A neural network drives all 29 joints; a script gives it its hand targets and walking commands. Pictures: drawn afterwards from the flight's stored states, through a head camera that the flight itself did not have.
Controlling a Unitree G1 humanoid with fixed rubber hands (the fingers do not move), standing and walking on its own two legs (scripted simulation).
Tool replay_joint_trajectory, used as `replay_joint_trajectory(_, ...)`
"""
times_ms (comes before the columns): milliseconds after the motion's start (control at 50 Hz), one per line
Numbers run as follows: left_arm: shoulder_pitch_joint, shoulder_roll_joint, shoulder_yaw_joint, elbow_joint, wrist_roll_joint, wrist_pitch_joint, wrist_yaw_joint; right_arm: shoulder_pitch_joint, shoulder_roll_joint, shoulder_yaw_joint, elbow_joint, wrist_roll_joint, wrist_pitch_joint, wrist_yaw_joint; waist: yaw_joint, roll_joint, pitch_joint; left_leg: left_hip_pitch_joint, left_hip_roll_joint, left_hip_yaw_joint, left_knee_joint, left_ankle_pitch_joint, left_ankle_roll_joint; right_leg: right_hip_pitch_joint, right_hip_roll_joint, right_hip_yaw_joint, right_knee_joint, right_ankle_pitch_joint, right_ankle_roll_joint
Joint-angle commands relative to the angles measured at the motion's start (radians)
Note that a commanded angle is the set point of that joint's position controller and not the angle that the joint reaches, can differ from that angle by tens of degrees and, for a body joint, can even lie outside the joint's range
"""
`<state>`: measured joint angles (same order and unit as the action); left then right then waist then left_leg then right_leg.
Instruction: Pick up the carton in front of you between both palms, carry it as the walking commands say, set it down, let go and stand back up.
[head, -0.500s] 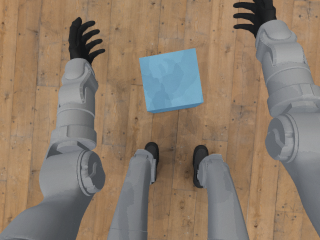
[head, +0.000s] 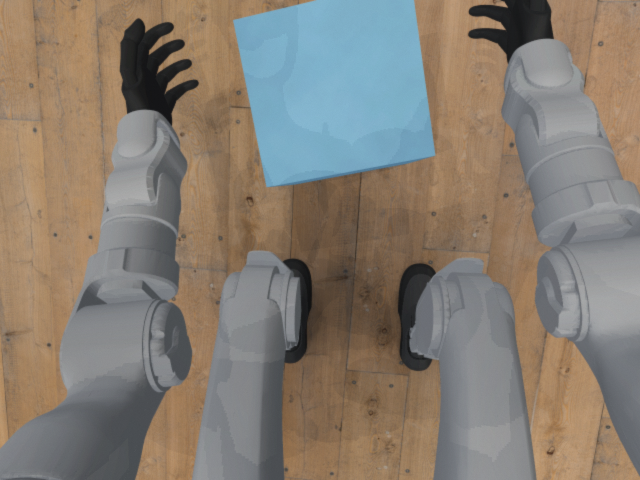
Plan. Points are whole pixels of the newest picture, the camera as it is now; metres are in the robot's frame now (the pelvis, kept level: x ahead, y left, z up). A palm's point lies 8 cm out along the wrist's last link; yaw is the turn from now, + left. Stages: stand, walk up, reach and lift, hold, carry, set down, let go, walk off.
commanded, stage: reach and lift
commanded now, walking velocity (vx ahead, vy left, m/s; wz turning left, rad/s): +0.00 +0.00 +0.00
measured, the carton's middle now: (338, 107) +0.50 +0.03 -0.34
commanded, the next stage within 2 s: none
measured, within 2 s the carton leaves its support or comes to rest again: leaves its support in 1.20 s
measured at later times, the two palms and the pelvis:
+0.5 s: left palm (202, 112) +0.49 +0.22 -0.28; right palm (472, 69) +0.54 -0.15 -0.29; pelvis -0.02 +0.00 -0.10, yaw +0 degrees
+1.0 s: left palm (222, 106) +0.49 +0.18 -0.26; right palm (449, 65) +0.54 -0.12 -0.27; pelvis -0.02 +0.00 -0.09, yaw +1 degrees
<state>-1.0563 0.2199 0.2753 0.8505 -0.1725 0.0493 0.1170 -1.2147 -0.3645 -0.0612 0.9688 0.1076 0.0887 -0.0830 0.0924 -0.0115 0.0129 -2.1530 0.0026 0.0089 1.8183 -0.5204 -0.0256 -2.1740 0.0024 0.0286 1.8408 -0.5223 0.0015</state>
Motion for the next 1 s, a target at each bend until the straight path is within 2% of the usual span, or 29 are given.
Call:
replay_joint_trajectory(0,-0.256,0.15,-0.018,-0.09,-0.036,-0.004,0.019,-0.369,-0.126,0.016,-0.093,0.039,-0.01,-0.013,0.043,-0.125,-1.161,0.492,-0.044,0.078,-0.076,0.32,-0.049,0.756,0.051,-0.028,-0.046,0.298,0.02)
replay_joint_trajectory(100,-0.365,0.157,-0.042,0.023,-0.05,0.003,0.027,-0.45,-0.15,0.046,0.051,0.071,-0.002,-0.01,0.038,-0.102,-0.988,0.42,-0.025,0.067,-0.006,0.174,-0.043,0.621,0.031,-0.023,0.016,0.138,0.011)
replay_joint_trajectory(240,-0.491,0.184,-0.073,0.157,-0.061,-0.031,0.027,-0.549,-0.18,0.085,0.184,0.113,-0.039,-0.001,0.037,-0.067,-0.854,0.401,-0.011,0.046,0.091,0.17,-0.042,0.512,0.011,-0.006,0.11,0.111,0.003)
replay_joint_trajectory(360,-0.555,0.209,-0.116,0.15,-0.111,-0.06,0.039,-0.619,-0.206,0.129,0.143,0.162,-0.071,-0.007,0.042,-0.077,-0.975,0.465,-0.013,0.045,0.165,0.283,-0.039,0.594,0.009,-0.009,0.193,0.224,0.0)
replay_joint_trajectory(460,-0.54,0.161,-0.171,0.154,-0.174,-0.054,0.039,-0.628,-0.198,0.14,0.094,0.154,-0.071,-0.015,0.006,-0.119,-1.014,0.463,-0.028,0.046,0.189,0.326,-0.041,0.655,0.012,-0.027,0.221,0.277,0.002)
replay_joint_trajectory(520,-0.495,0.167,-0.157,0.163,-0.161,-0.057,0.046,-0.583,-0.171,0.132,0.098,0.143,-0.067,-0.014,0.013,-0.119,-1.003,0.466,-0.038,0.05,0.192,0.342,-0.04,0.644,0.018,-0.029,0.224,0.29,0.007)
replay_joint_trajectory(620,-0.465,0.158,-0.123,0.191,-0.106,-0.063,0.046,-0.516,-0.134,0.103,0.153,0.123,-0.066,-0.005,0.022,-0.082,-0.851,0.399,-0.042,0.045,0.179,0.31,-0.04,0.526,0.025,-0.015,0.212,0.251,0.009)
replay_joint_trajectory(760,-0.518,0.103,-0.144,0.172,-0.094,-0.069,0.04,-0.541,-0.095,0.114,0.186,0.129,-0.08,-0.004,0.014,-0.05,-0.816,0.416,-0.046,0.039,0.167,0.297,-0.04,0.472,0.031,-0.009,0.19,0.224,0.001)
replay_joint_trajectory(820,-0.563,0.023,-0.181,0.163,-0.105,-0.07,0.035,-0.583,-0.031,0.147,0.181,0.137,-0.087,-0.005,0.004,-0.052,-0.823,0.432,-0.059,0.039,0.161,0.289,-0.041,0.485,0.039,-0.011,0.179,0.213,-0.001)
replay_joint_trajectory(880,-0.582,-0.038,-0.167,0.18,-0.077,-0.07,0.037,-0.607,0.009,0.134,0.185,0.103,-0.089,-0.011,-0.01,-0.053,-0.821,0.443,-0.073,0.04,0.16,0.272,-0.044,0.488,0.049,-0.018,0.168,0.194,0.0)
replay_joint_trajectory(920,-0.676,-0.225,-0.217,0.156,-0.075,-0.064,-0.002,-0.674,0.218,0.184,0.171,0.098,-0.084,0.022,-0.012,-0.054,-0.812,0.432,-0.091,0.041,0.166,0.258,-0.037,0.478,0.062,-0.018,0.168,0.185,-0.009)
replay_joint_trajectory(980,-0.852,-0.586,-0.273,0.142,-0.035,-0.034,-0.101,-0.796,0.618,0.23,0.178,0.064,-0.06,0.117,-0.02,-0.069,-0.761,0.385,-0.112,0.05,0.185,0.224,-0.036,0.459,0.088,-0.018,0.184,0.179,-0.021)
